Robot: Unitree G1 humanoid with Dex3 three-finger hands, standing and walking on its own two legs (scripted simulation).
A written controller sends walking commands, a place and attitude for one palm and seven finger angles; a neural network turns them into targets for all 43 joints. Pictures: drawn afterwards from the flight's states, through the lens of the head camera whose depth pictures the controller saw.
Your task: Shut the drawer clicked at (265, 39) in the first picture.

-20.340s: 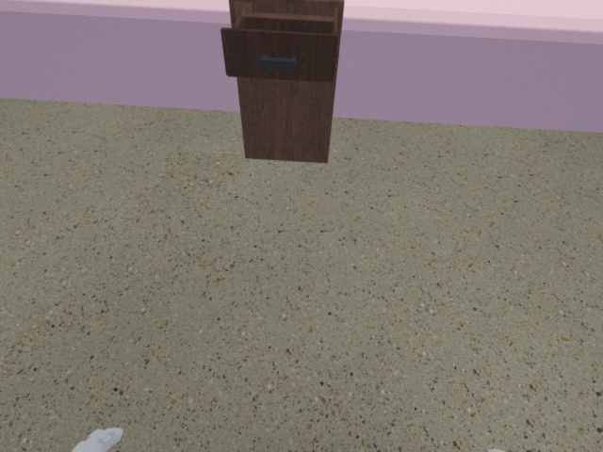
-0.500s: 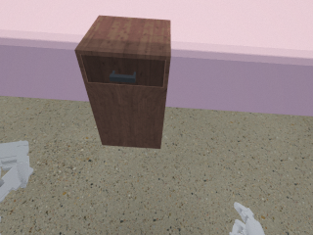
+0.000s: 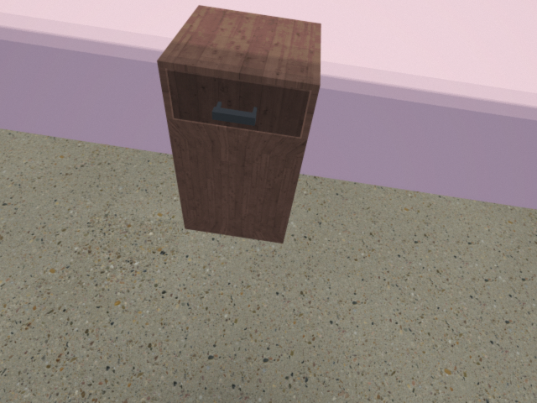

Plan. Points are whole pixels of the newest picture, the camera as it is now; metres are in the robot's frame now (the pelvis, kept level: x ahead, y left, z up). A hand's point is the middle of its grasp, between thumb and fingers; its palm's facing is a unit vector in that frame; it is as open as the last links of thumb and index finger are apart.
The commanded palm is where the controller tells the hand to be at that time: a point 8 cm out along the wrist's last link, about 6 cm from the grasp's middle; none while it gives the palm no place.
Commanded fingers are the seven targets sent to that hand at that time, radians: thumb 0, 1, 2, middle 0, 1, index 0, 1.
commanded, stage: let the arm hang, fingers relaxed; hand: left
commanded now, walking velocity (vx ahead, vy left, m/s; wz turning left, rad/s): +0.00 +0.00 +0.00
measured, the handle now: (235, 111) +0.87 +0.14 -0.08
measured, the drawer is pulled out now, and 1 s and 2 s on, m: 0.00 0.00 0.00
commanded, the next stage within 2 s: look to check the result in 0.78 s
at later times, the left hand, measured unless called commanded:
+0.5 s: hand out of the picture -0.03 +0.17 -0.16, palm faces +0.04 -0.98 -0.20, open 7.1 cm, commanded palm none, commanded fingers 0.00 0.90 0.90 -0.20 -0.30 -0.20 -0.30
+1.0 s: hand out of the picture -0.01 +0.14 -0.17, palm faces +0.06 -0.98 -0.17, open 7.4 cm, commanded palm none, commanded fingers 0.00 0.90 0.90 -0.20 -0.30 -0.20 -0.30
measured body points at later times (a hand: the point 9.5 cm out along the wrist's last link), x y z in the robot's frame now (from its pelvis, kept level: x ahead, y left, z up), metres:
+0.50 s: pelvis +0.00 -0.01 +0.01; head +0.00 -0.01 +0.46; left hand -0.03 +0.22 -0.15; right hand -0.02 -0.21 -0.16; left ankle +0.06 +0.11 -0.73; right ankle +0.00 -0.12 -0.73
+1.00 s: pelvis +0.01 -0.02 +0.01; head +0.03 -0.03 +0.46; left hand -0.01 +0.19 -0.15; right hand -0.02 -0.22 -0.16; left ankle +0.06 +0.11 -0.73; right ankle +0.00 -0.12 -0.73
